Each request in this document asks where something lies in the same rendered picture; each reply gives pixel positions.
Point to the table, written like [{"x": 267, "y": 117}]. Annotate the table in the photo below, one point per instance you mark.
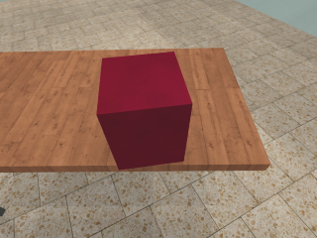
[{"x": 49, "y": 123}]

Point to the carton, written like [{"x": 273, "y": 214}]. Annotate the carton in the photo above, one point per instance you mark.
[{"x": 144, "y": 109}]

